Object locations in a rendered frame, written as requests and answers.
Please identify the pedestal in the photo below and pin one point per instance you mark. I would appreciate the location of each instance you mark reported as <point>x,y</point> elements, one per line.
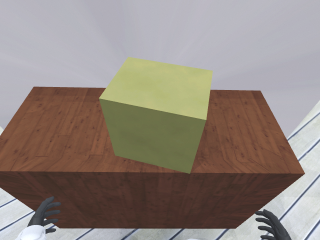
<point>58,144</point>

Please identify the robot right hand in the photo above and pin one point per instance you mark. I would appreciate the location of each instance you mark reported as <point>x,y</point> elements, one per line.
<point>277,229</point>

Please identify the carton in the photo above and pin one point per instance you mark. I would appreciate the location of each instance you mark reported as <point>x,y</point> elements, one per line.
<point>155,112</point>

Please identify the robot left hand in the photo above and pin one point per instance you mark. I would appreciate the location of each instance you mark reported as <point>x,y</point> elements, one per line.
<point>41,214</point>

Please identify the left robot forearm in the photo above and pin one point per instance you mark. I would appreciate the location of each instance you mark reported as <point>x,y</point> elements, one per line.
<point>33,232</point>

